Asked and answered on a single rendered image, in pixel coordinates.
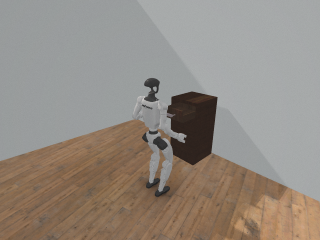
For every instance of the right robot hand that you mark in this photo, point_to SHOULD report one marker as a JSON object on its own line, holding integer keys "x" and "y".
{"x": 181, "y": 137}

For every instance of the robot right shin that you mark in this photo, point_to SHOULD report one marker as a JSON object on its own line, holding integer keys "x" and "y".
{"x": 164, "y": 175}

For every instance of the robot right forearm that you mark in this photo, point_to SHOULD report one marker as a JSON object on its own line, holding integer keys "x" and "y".
{"x": 168, "y": 131}

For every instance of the left robot upper arm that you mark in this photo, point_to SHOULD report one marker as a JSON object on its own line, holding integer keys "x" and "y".
{"x": 138, "y": 108}

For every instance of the right robot upper arm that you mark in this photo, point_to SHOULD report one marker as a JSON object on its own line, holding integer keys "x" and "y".
{"x": 162, "y": 107}

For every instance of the robot head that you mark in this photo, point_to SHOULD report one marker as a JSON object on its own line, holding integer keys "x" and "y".
{"x": 152, "y": 82}

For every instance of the drawer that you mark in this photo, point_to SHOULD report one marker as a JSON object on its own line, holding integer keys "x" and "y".
{"x": 183, "y": 112}

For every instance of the cabinet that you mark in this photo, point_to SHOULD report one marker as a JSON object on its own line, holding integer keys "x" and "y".
{"x": 199, "y": 131}

